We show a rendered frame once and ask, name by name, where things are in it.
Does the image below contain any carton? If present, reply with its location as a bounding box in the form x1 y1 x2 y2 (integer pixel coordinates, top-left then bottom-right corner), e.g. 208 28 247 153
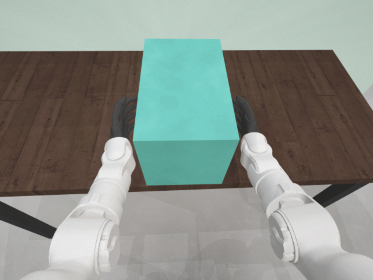
133 38 240 186

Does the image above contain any table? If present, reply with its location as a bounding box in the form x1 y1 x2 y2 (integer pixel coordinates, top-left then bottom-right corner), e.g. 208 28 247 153
0 50 373 239

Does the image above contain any robot right forearm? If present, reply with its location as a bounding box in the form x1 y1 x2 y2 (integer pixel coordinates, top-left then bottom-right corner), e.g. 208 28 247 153
240 132 341 245

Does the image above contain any robot left upper arm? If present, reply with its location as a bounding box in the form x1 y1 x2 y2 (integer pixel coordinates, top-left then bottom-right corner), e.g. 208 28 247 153
19 218 120 280

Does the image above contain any right robot hand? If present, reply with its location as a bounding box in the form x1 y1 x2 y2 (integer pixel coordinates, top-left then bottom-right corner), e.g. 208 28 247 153
232 96 259 137

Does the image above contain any left robot hand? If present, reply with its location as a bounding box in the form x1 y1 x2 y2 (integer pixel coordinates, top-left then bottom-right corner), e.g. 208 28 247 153
110 96 138 140

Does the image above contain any robot left forearm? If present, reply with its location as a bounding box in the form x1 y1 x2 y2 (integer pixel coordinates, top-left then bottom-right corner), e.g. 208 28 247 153
49 137 136 264

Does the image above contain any robot right upper arm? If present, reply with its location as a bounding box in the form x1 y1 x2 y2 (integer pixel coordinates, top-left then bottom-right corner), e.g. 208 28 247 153
268 202 373 280

